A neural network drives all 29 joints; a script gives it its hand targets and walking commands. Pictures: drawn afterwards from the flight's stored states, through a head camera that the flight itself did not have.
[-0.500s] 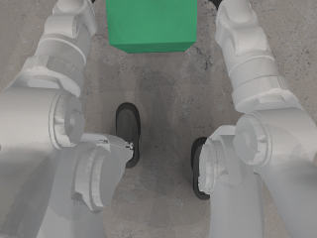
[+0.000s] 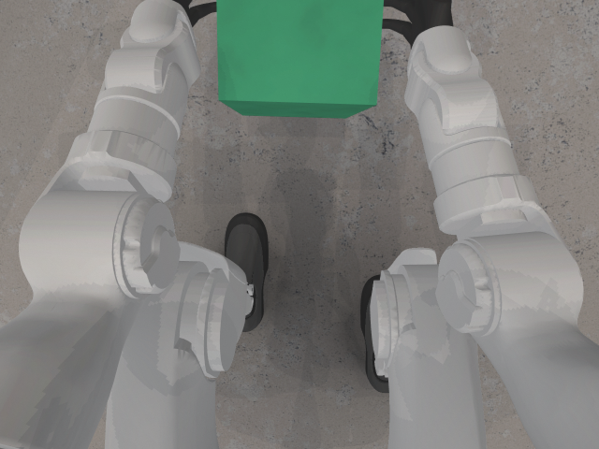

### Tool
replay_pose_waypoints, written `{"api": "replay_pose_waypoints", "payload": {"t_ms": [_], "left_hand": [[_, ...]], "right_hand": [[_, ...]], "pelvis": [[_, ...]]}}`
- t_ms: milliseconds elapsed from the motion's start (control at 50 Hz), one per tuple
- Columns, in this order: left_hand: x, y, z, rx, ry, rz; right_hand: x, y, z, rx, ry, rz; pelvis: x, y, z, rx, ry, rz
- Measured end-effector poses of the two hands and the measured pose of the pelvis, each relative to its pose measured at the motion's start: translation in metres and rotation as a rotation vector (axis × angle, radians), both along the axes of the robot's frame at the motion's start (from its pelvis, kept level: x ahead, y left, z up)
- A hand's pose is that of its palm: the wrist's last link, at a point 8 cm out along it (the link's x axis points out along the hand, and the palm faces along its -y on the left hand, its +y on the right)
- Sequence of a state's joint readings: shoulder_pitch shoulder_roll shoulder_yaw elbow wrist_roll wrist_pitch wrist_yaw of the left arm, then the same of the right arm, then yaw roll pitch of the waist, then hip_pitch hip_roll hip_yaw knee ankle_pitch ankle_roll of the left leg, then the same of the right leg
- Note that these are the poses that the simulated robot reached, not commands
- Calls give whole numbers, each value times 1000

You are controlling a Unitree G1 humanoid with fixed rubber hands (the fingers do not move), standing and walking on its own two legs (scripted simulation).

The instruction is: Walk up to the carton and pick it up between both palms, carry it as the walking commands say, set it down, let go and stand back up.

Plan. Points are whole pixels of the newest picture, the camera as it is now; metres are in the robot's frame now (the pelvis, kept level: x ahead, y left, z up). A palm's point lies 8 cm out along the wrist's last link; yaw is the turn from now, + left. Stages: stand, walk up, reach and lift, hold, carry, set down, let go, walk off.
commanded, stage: reach and lift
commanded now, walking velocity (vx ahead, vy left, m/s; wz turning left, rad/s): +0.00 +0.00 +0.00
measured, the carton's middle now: (297, 33) +0.55 +0.07 -0.23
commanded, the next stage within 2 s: none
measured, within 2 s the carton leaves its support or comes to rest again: neither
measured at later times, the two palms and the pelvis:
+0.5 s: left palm (136, 2) +0.52 +0.19 -0.09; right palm out of the picture +0.54 -0.05 -0.10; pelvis +0.01 +0.00 +0.04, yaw -1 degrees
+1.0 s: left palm (105, 10) +0.49 +0.18 -0.02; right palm out of the picture +0.53 -0.05 -0.02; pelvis +0.00 +0.01 +0.07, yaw -2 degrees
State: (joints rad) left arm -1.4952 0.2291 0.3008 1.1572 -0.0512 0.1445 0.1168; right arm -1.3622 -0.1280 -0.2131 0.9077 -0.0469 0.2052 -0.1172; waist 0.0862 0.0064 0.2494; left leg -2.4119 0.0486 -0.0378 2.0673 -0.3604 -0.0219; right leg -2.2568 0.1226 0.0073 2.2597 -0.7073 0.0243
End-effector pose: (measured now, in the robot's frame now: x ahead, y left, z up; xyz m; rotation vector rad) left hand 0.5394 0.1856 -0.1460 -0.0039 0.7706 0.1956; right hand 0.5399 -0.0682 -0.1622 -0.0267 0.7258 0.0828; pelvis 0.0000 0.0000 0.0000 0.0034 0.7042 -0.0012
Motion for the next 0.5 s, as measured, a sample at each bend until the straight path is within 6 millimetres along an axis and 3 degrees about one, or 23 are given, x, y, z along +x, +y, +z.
{"api": "replay_pose_waypoints", "payload": {"t_ms": [220,500], "left_hand": [[-8,10,35,0,-31,42],[-16,8,57,-5,-48,74]], "right_hand": [[1,14,34,-21,-5,-8],[3,16,67,-51,-4,-29]], "pelvis": [[-3,-1,14,-5,27,1],[6,3,38,-25,74,5]]}}
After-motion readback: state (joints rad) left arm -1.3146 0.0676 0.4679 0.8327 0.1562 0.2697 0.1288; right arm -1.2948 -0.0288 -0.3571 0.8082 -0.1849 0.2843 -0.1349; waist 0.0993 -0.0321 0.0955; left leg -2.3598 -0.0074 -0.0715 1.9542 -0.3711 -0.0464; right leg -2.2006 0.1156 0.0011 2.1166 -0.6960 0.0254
